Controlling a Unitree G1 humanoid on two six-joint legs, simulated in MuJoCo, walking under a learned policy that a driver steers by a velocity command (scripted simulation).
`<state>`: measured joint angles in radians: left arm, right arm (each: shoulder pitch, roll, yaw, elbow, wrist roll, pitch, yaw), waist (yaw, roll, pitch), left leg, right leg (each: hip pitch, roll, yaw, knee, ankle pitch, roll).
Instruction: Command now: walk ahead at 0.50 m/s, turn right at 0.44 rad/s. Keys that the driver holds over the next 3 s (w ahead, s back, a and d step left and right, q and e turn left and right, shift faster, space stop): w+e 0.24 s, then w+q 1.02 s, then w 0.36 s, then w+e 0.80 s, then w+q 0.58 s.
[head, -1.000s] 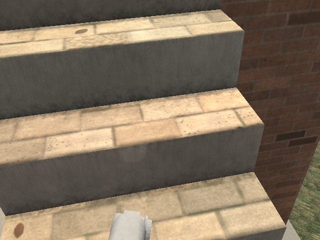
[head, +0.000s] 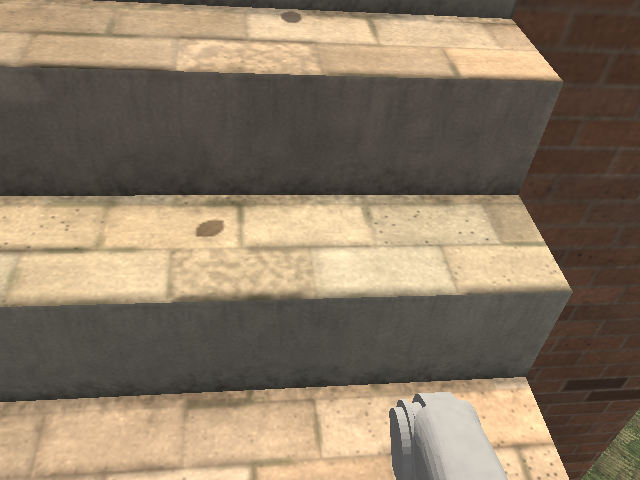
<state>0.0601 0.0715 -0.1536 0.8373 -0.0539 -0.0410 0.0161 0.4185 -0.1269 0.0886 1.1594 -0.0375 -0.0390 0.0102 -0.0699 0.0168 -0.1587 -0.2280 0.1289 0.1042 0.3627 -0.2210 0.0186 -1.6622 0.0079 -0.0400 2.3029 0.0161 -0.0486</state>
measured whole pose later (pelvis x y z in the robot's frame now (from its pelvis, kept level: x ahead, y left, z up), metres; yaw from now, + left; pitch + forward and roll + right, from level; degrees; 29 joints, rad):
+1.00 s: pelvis +0.38 -0.12 +0.33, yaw +9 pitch +0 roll +3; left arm 0.28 0.22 -0.05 0.90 0.03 -0.12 -0.02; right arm 0.14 -0.23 0.04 0.98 -0.06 -0.01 0.09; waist 0.03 0.05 -0.16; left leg -0.54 -0.15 0.13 1.07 -0.54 0.15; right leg -0.66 -0.01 0.10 1.82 0.05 -0.17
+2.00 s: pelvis +0.62 -0.03 +0.60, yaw +13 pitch +1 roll +0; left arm 0.14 0.15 -0.06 0.76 -0.01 -0.05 -0.06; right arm 0.49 -0.12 0.04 1.05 -0.06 -0.05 0.00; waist -0.02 -0.11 -0.17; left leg -0.38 0.07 0.15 0.72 -0.36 0.02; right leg -1.07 0.08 0.10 2.33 -0.01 -0.08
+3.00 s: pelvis +0.85 -0.12 +0.83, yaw +8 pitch -1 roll +0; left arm 0.17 0.14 -0.01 0.77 0.03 -0.01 0.09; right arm 0.38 -0.22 -0.01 0.70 -0.04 0.13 -0.03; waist -0.07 0.08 -0.09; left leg -0.68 0.00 -0.09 1.57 -0.25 -0.11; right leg -0.29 -0.11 -0.26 0.66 -0.35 -0.03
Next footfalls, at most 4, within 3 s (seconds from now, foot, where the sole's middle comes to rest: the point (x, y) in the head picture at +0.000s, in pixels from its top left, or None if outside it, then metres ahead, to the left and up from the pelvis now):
0.20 right None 0.22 -0.18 -0.58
0.84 left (349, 475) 0.43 -0.07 -0.36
1.30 right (466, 238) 0.70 -0.26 -0.15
1.78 left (238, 264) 0.64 0.10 -0.15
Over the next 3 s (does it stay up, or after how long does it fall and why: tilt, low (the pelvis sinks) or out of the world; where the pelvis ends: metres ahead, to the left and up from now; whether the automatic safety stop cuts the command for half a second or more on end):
stays up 0.85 -0.12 0.83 its command is cut before an obstacle after 2.5 s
